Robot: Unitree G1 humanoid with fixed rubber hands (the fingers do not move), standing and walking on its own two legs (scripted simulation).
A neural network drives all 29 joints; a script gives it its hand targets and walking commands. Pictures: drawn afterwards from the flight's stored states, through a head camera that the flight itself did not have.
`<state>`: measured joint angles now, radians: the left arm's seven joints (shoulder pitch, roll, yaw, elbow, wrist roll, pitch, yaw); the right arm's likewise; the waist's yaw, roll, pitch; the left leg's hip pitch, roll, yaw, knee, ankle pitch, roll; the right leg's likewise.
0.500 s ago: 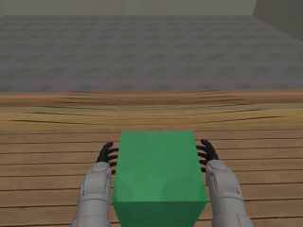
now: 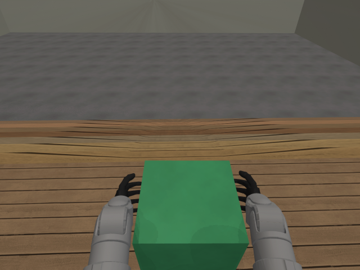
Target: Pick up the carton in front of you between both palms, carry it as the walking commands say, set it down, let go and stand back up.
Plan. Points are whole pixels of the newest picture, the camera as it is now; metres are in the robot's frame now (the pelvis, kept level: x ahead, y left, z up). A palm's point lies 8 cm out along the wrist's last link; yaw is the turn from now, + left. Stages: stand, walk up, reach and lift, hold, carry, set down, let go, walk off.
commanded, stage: hold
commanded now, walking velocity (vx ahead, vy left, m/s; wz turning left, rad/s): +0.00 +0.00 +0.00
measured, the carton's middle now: (186, 223) +0.28 +0.00 -0.03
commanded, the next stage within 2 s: carry in 1.06 s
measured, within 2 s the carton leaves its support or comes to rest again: neither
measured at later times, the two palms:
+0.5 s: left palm (122, 197) +0.30 +0.15 +0.05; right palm (250, 195) +0.30 -0.15 +0.06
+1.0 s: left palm (123, 200) +0.29 +0.15 +0.05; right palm (252, 197) +0.29 -0.15 +0.06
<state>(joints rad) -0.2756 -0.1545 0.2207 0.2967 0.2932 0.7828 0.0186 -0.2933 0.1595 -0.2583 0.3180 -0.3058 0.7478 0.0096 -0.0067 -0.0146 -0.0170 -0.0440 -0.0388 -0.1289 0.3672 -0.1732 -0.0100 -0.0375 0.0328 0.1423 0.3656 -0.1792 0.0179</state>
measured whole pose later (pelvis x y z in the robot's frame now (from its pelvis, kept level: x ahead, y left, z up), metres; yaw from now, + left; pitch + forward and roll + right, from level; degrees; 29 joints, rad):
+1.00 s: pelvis +0.00 +0.00 +0.00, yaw +0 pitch -8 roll +0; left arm -0.29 -0.16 0.24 0.28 0.30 0.77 0.01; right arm -0.30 0.16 -0.24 0.29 -0.31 0.75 0.00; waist 0.00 -0.02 -0.02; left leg -0.06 -0.03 -0.12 0.37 -0.18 -0.01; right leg -0.06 0.03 0.14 0.38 -0.18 0.01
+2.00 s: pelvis +0.38 +0.04 -0.03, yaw -4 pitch +4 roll +1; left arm -0.20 -0.14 0.14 -0.32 0.11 1.23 0.10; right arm -0.21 0.14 -0.11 -0.30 -0.13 1.21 -0.08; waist 0.03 -0.03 -0.11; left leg -0.52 0.04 0.25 0.50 -0.06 0.07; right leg 0.04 -0.11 -0.15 0.50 -0.50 0.04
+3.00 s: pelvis +1.03 +0.00 -0.04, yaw -3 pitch +4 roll +0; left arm -0.69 0.05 0.19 0.11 0.03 1.20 0.12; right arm -0.69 0.01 -0.16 0.11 -0.09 1.19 -0.13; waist -0.03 -0.01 0.00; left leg -0.59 0.00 0.16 0.68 -0.15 0.13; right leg -0.18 -0.02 -0.11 0.94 -0.52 -0.04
